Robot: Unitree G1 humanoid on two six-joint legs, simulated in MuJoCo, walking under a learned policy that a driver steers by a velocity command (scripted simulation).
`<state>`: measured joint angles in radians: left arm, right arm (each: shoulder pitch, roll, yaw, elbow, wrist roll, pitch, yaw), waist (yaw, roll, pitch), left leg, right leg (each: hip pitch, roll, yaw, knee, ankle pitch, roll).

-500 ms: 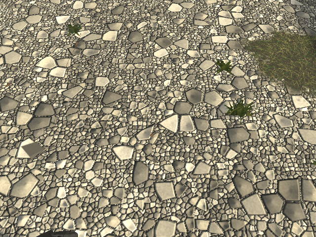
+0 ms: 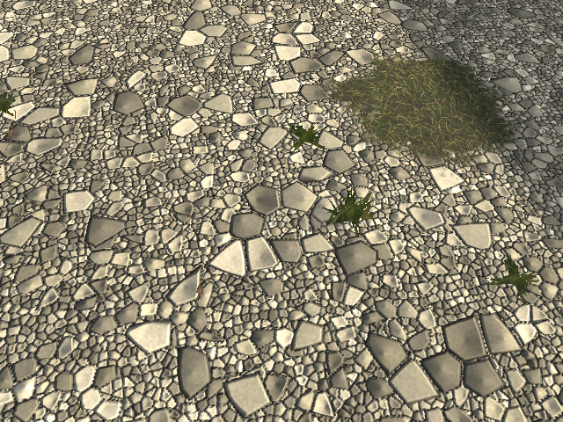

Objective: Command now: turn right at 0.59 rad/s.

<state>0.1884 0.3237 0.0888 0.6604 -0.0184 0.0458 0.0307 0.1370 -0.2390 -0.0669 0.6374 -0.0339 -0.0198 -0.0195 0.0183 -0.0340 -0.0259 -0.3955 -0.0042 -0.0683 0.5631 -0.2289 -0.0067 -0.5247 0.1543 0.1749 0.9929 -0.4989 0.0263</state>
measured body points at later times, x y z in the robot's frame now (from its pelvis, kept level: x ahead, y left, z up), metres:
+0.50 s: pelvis +0.02 -0.03 +0.00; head +0.03 -0.04 +0.45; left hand +0.22 +0.18 -0.09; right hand +0.09 -0.30 -0.11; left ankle +0.04 +0.13 -0.73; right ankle -0.01 -0.13 -0.73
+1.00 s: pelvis +0.04 -0.02 +0.00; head +0.04 -0.03 +0.45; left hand +0.18 +0.21 -0.12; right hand +0.09 -0.30 -0.13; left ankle +0.04 +0.13 -0.73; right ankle -0.01 -0.13 -0.73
